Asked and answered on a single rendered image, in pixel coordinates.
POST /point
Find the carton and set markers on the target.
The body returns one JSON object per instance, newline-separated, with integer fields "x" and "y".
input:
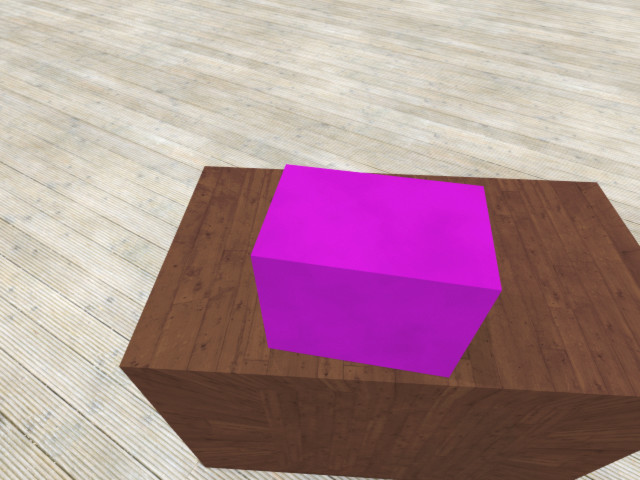
{"x": 382, "y": 270}

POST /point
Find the pedestal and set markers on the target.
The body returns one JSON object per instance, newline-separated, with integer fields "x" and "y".
{"x": 548, "y": 388}

